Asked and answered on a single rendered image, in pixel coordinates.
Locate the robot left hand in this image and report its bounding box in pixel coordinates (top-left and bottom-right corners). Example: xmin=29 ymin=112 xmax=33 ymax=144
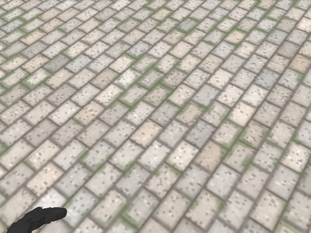
xmin=7 ymin=207 xmax=67 ymax=233

